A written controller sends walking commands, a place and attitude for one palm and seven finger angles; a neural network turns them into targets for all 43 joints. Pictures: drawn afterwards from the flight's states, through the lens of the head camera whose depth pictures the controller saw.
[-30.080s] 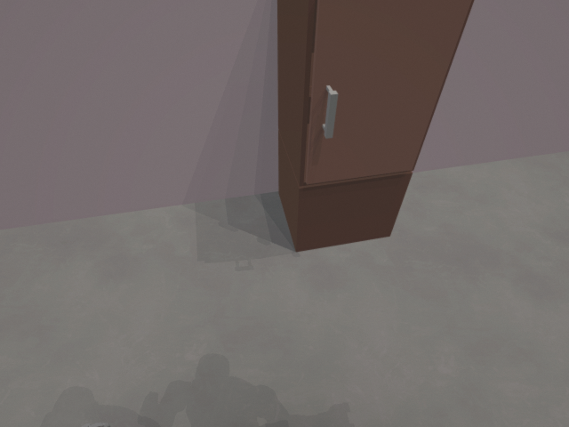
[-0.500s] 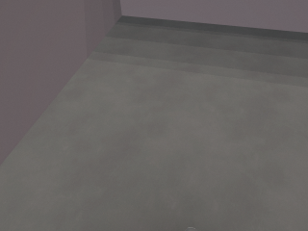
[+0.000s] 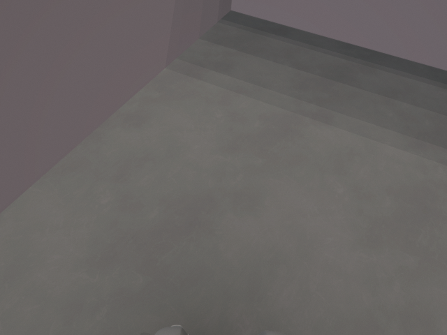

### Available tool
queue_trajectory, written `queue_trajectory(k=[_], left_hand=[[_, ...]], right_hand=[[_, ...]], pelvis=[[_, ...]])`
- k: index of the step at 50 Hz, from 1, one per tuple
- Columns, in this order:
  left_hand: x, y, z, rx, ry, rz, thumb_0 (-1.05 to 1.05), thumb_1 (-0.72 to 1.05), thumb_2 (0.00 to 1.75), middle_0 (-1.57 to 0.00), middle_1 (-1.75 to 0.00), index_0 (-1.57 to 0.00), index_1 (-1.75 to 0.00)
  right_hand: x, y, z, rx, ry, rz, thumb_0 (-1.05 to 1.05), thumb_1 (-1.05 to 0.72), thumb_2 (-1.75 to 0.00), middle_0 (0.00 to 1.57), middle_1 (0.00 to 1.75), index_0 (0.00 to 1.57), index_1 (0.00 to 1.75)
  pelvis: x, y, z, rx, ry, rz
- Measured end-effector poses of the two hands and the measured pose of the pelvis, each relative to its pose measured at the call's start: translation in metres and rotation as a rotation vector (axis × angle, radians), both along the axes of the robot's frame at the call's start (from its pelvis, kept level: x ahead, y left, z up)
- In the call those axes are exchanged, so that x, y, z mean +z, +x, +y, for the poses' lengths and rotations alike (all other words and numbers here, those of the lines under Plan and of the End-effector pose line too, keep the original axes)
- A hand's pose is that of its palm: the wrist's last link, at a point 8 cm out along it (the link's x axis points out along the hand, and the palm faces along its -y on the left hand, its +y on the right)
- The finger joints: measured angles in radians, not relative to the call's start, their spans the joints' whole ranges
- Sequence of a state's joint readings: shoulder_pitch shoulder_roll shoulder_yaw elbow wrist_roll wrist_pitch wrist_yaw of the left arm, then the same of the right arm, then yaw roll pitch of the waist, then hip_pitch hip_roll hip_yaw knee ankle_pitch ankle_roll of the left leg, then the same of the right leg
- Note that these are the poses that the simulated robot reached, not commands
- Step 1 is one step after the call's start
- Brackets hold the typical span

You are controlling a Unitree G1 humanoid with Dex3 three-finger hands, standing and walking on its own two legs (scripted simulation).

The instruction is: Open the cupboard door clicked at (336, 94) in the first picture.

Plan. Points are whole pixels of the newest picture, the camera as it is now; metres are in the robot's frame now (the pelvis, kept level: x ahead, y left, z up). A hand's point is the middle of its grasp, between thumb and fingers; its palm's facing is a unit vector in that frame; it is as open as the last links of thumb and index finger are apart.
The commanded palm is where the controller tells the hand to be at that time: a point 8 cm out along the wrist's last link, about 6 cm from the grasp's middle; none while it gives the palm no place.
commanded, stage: turn to face it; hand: left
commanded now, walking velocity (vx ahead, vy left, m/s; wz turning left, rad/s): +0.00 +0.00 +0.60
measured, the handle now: out of the picture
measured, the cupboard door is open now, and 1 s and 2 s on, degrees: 45 45 45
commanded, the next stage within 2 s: none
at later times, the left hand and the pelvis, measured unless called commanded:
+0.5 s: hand out of the picture +0.04 +0.18 -0.17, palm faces +0.32 -0.92 -0.24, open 7.4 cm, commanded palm none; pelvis +0.05 -0.04 -0.01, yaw +19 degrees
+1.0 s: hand out of the picture +0.02 +0.12 -0.15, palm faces +0.60 -0.77 -0.23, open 7.4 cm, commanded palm none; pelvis +0.09 -0.07 +0.01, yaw +38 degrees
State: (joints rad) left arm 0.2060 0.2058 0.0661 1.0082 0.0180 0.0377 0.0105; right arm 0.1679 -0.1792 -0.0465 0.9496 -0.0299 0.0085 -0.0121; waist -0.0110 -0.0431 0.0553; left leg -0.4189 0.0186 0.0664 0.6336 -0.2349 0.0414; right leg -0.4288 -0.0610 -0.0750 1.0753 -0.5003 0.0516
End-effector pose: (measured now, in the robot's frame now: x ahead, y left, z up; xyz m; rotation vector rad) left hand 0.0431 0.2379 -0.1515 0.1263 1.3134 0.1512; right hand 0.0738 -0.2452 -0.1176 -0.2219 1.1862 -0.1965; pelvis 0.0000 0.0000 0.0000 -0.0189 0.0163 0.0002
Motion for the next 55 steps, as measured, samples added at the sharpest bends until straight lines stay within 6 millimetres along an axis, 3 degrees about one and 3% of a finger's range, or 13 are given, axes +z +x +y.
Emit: queue_trajectory(k=[9,12,16,21,24,27,35,39,42,49,55], left_hand=[[0.035,0.039,-0.005,0.066,0.092,-0.159,0.01,0.91,0.90,-0.20,-0.30,-0.20,-0.30],[0.038,0.036,-0.010,0.091,0.133,-0.178,0.01,0.91,0.90,-0.20,-0.30,-0.20,-0.30],[0.044,0.020,-0.018,0.148,0.136,-0.143,0.01,0.91,0.90,-0.20,-0.30,-0.20,-0.30],[0.035,-0.005,-0.024,0.218,0.102,-0.090,0.01,0.91,0.90,-0.20,-0.30,-0.20,-0.30],[0.017,-0.023,-0.020,0.267,0.078,-0.057,0.01,0.91,0.90,-0.20,-0.30,-0.21,-0.30],[0.010,-0.033,-0.016,0.311,0.083,-0.014,0.01,0.91,0.90,-0.20,-0.30,-0.21,-0.30],[0.033,-0.020,-0.026,0.405,0.123,-0.093,0.01,0.91,0.90,-0.20,-0.30,-0.20,-0.30],[0.036,-0.022,-0.041,0.442,0.169,-0.125,0.01,0.91,0.90,-0.20,-0.30,-0.20,-0.30],[0.041,-0.031,-0.056,0.484,0.160,-0.100,0.01,0.91,0.90,-0.20,-0.30,-0.20,-0.30],[0.033,-0.053,-0.080,0.586,0.092,-0.063,0.01,0.91,0.90,-0.20,-0.30,-0.21,-0.30],[0.009,-0.083,-0.077,0.694,0.062,-0.027,0.01,0.91,0.90,-0.20,-0.30,-0.21,-0.30]], right_hand=[[-0.003,0.045,-0.030,0.097,0.026,0.013,0.00,-0.90,-0.90,0.20,0.30,0.20,0.30],[-0.011,0.063,-0.044,0.126,0.034,0.020,0.00,-0.90,-0.90,0.20,0.30,0.20,0.30],[-0.003,0.090,-0.049,0.177,0.029,0.031,0.01,-0.91,-0.90,0.20,0.30,0.20,0.30],[0.006,0.131,-0.034,0.278,0.021,0.009,0.01,-0.91,-0.90,0.20,0.30,0.19,0.30],[0.002,0.156,-0.020,0.349,0.004,-0.042,0.01,-0.91,-0.90,0.20,0.30,0.19,0.30],[0.002,0.167,-0.011,0.394,-0.008,-0.058,0.00,-0.91,-0.90,0.20,0.30,0.19,0.30],[-0.004,0.175,-0.016,0.474,0.006,0.031,0.00,-0.90,-0.90,0.20,0.30,0.20,0.30],[-0.018,0.195,-0.023,0.503,0.027,0.051,0.00,-0.90,-0.90,0.20,0.30,0.20,0.30],[-0.014,0.211,-0.019,0.531,0.030,0.056,0.01,-0.90,-0.90,0.20,0.30,0.20,0.30],[0.005,0.245,0.019,0.646,0.035,0.019,0.01,-0.91,-0.90,0.20,0.30,0.19,0.30],[0.006,0.265,0.058,0.768,0.014,-0.052,0.00,-0.91,-0.90,0.20,0.30,0.20,0.30]], pelvis=[[0.007,0.016,-0.032,0.113,-0.002,0.018],[0.002,0.022,-0.045,0.153,0.024,0.017],[0.009,0.032,-0.049,0.215,0.040,0.006],[0.011,0.042,-0.048,0.281,0.062,0.007],[-0.002,0.046,-0.040,0.319,0.035,0.010],[-0.005,0.047,-0.043,0.354,0.036,0.008],[0.005,0.061,-0.065,0.455,0.010,0.004],[-0.003,0.072,-0.079,0.511,0.030,0.010],[0.003,0.077,-0.080,0.554,0.034,0.004],[0.012,0.086,-0.076,0.647,0.055,0.018],[-0.002,0.084,-0.066,0.724,0.029,0.015]])
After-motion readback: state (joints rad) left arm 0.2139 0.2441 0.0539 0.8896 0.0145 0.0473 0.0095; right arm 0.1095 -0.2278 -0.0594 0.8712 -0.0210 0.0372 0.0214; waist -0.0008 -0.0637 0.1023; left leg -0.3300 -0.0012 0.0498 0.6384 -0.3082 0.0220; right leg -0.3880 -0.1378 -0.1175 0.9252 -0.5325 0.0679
